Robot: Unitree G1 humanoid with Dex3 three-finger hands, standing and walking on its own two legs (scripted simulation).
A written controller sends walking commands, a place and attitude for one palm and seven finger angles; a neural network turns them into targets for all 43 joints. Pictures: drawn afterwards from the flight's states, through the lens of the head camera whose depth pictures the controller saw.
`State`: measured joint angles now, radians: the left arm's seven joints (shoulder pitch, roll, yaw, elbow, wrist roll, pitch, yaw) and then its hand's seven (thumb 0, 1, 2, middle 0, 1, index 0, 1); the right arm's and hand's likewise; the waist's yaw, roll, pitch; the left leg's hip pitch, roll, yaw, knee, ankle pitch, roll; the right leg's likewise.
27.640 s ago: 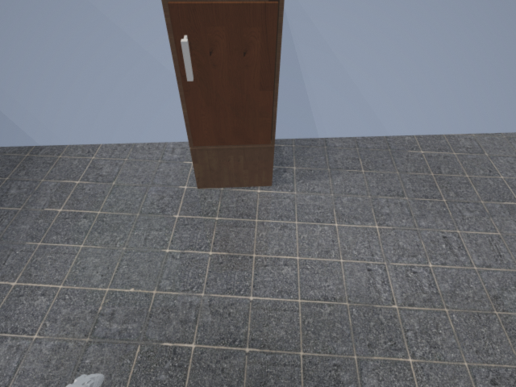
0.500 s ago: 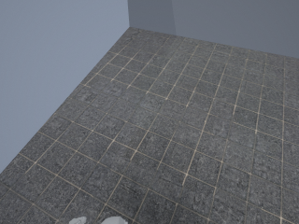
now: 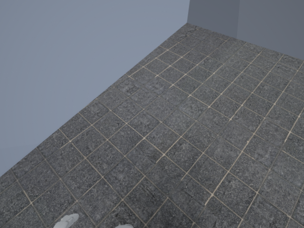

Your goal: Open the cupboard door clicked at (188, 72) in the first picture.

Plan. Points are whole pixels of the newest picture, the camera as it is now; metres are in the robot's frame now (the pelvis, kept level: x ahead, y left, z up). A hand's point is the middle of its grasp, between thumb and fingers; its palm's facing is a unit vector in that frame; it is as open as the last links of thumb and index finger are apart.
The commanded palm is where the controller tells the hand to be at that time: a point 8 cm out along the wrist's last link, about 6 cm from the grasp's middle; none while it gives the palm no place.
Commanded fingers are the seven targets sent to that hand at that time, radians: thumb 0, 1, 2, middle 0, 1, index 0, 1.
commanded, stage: turn to face it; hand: left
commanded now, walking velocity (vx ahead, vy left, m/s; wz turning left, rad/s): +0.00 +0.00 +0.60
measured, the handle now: out of the picture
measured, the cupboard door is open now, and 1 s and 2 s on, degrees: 51 51 51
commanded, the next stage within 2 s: none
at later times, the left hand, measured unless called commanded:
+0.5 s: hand out of the picture -0.05 +0.19 -0.18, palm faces +0.38 -0.89 -0.24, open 7.3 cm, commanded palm none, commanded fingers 0.00 0.90 0.90 -0.20 -0.30 -0.20 -0.30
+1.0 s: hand out of the picture -0.02 +0.14 -0.14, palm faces +0.58 -0.77 -0.26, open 7.3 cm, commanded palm none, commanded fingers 0.00 0.90 0.90 -0.20 -0.30 -0.20 -0.30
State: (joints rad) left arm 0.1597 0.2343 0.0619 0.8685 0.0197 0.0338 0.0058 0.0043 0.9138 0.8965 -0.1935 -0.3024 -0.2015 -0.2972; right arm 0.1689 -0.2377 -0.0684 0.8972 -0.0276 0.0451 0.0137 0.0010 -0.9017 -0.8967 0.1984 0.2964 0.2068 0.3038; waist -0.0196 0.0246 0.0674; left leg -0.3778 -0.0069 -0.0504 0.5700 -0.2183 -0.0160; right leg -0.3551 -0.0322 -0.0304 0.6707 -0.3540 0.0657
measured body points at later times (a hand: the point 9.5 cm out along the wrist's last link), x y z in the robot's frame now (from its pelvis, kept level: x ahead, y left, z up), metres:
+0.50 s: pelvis -0.01 -0.02 -0.01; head +0.04 +0.02 +0.44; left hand -0.07 +0.24 -0.16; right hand +0.21 -0.21 -0.13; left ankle -0.05 +0.09 -0.73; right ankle +0.01 -0.14 -0.70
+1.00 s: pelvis +0.03 -0.07 +0.01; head +0.08 -0.05 +0.46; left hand -0.05 +0.18 -0.12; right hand +0.24 -0.23 -0.14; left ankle -0.07 +0.04 -0.65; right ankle +0.07 -0.15 -0.73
